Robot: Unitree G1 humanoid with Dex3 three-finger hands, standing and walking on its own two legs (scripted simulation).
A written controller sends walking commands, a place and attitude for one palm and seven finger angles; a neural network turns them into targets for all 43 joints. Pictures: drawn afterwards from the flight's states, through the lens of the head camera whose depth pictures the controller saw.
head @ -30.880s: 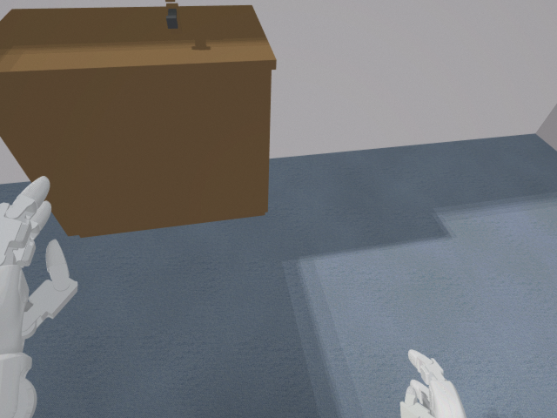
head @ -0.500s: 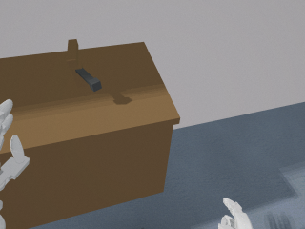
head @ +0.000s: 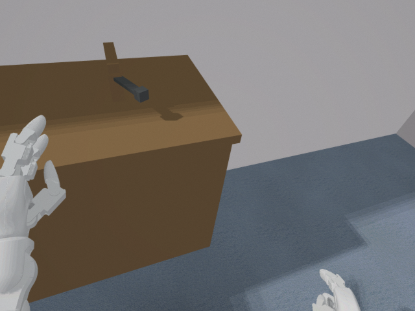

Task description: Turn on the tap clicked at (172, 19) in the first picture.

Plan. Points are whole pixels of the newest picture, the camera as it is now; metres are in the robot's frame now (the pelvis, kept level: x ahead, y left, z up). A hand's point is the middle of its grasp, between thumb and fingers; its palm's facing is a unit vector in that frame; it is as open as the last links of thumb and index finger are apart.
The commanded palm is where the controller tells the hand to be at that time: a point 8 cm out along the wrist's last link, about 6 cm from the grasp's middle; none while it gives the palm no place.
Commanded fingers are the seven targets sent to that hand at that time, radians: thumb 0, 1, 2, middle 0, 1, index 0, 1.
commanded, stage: stop stepping back and stand still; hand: left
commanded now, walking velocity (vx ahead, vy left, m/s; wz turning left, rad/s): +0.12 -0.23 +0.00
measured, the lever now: (141, 94) +0.58 +0.22 +0.12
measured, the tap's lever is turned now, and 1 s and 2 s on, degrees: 27 27 27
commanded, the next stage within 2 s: stand and check the lever's angle in 1.38 s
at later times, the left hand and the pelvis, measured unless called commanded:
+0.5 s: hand out of the picture +0.10 +0.30 +0.18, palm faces +0.29 -0.91 -0.29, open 7.4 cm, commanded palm +0.05 +0.36 +0.19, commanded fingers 0.00 0.90 0.90 -0.20 -0.30 -0.20 -0.30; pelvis -0.12 +0.09 +0.00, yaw -2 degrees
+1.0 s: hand out of the picture +0.05 +0.33 +0.18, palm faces +0.38 -0.83 -0.41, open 7.4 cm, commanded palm -0.01 +0.38 +0.19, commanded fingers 0.00 0.90 0.90 -0.20 -0.30 -0.20 -0.30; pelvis -0.16 +0.09 +0.00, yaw +2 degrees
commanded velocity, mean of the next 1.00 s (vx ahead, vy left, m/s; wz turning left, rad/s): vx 0.19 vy -0.10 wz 0.00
